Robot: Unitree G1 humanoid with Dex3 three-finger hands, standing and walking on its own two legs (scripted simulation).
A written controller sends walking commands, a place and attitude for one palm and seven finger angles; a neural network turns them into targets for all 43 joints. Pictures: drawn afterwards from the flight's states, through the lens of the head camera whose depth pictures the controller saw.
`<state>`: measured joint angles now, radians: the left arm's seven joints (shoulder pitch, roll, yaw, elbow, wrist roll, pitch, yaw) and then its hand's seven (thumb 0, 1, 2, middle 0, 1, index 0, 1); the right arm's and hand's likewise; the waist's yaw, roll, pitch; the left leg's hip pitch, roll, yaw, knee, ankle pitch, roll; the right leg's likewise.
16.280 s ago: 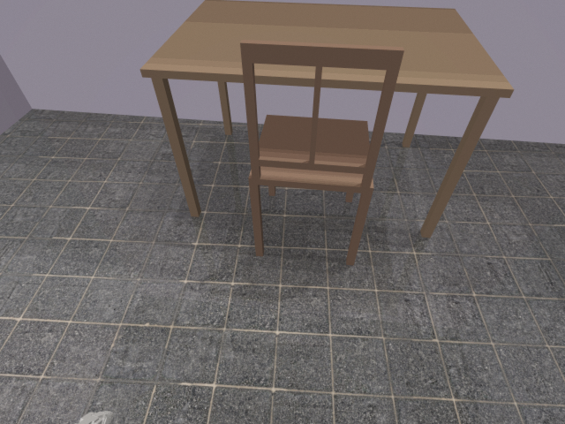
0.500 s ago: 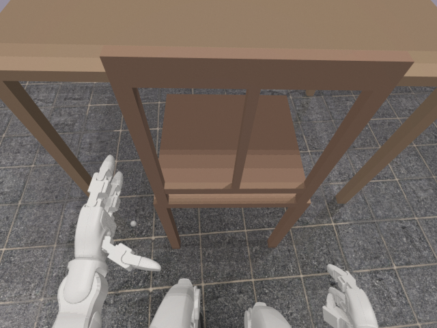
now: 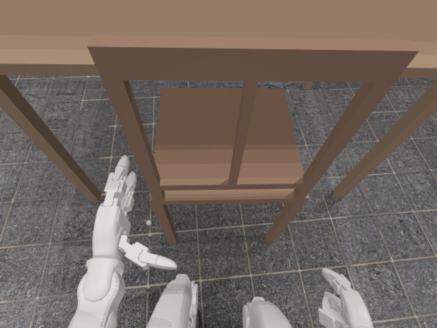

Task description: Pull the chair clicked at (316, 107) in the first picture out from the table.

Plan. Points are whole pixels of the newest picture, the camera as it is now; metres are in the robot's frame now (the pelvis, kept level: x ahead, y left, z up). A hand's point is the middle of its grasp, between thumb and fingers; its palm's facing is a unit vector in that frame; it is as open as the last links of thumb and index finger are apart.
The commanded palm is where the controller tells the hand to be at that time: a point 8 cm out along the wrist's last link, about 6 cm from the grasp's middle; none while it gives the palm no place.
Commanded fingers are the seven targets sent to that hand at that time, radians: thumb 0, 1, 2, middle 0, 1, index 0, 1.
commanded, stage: aim the fingers beside a spindle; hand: left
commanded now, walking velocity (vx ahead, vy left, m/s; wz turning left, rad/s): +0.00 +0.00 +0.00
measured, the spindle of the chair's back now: (239, 142) +0.45 -0.01 +0.05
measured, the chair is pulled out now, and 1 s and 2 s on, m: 0.00 0.00 0.00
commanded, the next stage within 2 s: none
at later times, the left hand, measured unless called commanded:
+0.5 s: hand (134, 220) +0.29 +0.16 +0.03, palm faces +0.11 -0.99 -0.05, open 16.9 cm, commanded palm +0.26 +0.20 +0.02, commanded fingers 0.00 -0.50 0.30 -0.06 -0.08 -0.06 -0.08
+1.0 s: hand (146, 231) +0.28 +0.14 +0.01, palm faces +0.04 -1.00 +0.02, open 16.9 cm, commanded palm +0.26 +0.20 +0.03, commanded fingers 0.00 -0.50 0.30 -0.06 -0.08 -0.06 -0.08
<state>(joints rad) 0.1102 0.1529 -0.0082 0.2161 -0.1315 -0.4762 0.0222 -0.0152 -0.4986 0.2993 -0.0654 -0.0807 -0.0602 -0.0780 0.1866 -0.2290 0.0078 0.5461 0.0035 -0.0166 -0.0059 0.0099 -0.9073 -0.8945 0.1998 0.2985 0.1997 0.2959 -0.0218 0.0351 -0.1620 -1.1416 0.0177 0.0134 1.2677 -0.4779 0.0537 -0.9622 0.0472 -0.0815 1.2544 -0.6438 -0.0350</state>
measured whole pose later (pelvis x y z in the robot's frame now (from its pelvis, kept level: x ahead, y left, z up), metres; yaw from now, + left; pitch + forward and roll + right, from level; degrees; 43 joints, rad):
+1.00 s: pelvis +0.00 +0.00 +0.00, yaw +0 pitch +20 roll -4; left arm 0.17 0.15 0.00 0.22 -0.17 -0.46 -0.02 -0.02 -0.50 0.30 -0.06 -0.08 -0.06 -0.08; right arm 0.19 -0.23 0.01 0.53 0.01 -0.02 -0.01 0.01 -0.91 -0.89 0.20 0.30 0.20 0.30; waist -0.03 0.04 -0.17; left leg -1.14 0.02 0.02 1.26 -0.48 0.06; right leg -0.96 0.05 -0.08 1.24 -0.64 -0.03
